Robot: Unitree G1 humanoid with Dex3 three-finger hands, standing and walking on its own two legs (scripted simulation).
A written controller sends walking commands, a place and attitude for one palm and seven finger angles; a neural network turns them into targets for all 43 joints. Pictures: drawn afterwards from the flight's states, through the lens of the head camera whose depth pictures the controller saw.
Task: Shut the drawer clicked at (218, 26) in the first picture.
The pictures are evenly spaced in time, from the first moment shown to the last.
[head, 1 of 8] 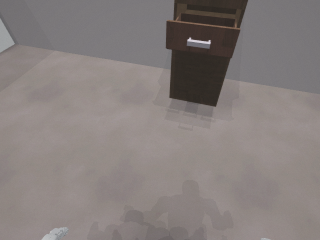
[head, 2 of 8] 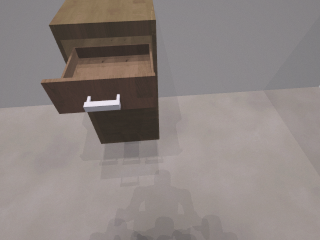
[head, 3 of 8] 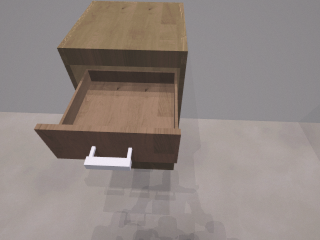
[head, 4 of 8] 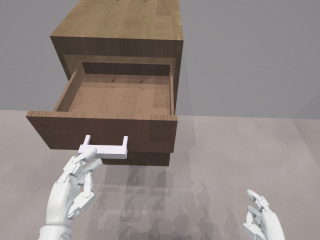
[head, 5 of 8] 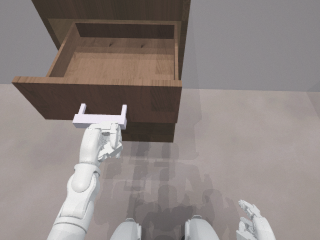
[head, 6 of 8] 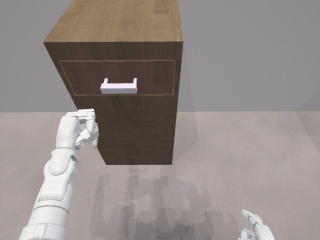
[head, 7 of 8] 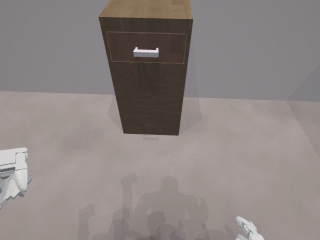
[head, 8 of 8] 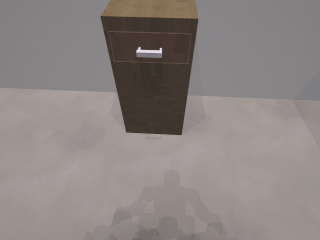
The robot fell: no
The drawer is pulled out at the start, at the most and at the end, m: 0.30 0.30 0.00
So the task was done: yes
